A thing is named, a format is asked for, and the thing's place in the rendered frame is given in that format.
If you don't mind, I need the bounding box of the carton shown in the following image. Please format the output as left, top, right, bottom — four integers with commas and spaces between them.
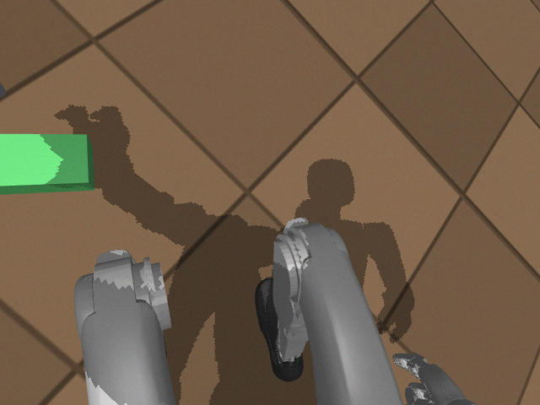
0, 134, 95, 195

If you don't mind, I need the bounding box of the right robot foot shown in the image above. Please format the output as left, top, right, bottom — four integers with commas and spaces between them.
255, 278, 304, 382

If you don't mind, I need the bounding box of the right robot hand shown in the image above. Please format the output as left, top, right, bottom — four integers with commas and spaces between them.
392, 353, 467, 405

